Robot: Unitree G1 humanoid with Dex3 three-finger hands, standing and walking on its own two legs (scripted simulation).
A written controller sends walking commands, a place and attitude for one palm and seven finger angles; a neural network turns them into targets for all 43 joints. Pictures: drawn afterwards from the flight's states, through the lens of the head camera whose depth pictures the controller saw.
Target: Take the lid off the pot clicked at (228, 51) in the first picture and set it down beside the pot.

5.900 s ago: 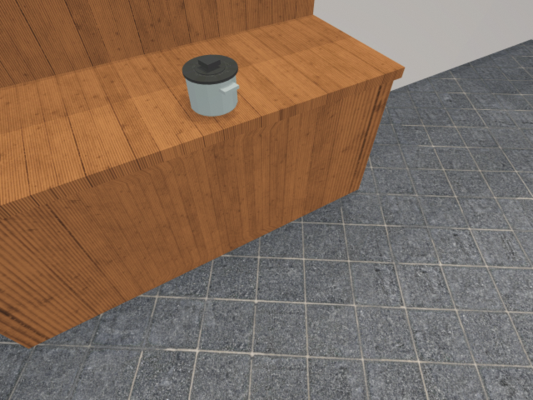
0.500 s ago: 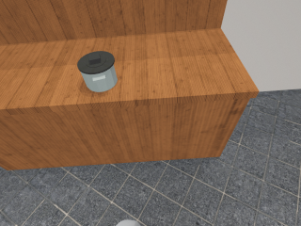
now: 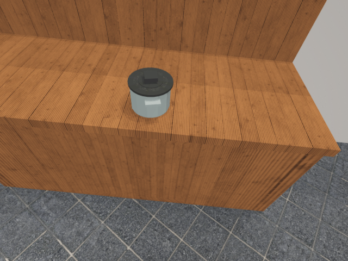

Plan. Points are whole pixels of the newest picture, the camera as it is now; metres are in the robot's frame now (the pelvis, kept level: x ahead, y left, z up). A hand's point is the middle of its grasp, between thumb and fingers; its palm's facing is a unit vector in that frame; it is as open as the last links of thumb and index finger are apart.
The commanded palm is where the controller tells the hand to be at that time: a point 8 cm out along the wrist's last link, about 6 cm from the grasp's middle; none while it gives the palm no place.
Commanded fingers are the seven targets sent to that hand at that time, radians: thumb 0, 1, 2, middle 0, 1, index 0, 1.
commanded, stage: take the last steps up to it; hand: left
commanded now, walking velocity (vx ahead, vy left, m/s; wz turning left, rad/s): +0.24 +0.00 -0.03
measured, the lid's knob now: (150, 76) +0.66 +0.15 +0.04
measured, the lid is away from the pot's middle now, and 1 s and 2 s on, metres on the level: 0.00 0.00 0.00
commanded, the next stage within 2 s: come to a stop and stand still in 0.24 s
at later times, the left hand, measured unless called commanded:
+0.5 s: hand (124, 216) +0.26 +0.16 -0.16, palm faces -0.02 -0.98 -0.22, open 7.4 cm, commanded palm none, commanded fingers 0.00 0.90 0.90 -0.20 -0.30 -0.20 -0.30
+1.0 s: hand (85, 257) +0.15 +0.24 -0.17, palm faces +0.05 -0.97 -0.24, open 7.4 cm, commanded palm none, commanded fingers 0.00 0.90 0.90 -0.20 -0.30 -0.20 -0.30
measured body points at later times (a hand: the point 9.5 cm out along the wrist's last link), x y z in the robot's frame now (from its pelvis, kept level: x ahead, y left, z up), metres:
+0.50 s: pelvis +0.15 -0.01 -0.01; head +0.17 -0.03 +0.44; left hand +0.26 +0.21 -0.14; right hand +0.10 -0.22 -0.18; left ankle +0.07 +0.12 -0.68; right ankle +0.21 -0.08 -0.74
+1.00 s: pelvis +0.15 +0.04 +0.00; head +0.15 +0.05 +0.45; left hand +0.15 +0.29 -0.16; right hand +0.19 -0.18 -0.15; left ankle +0.17 +0.15 -0.74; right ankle +0.12 -0.07 -0.71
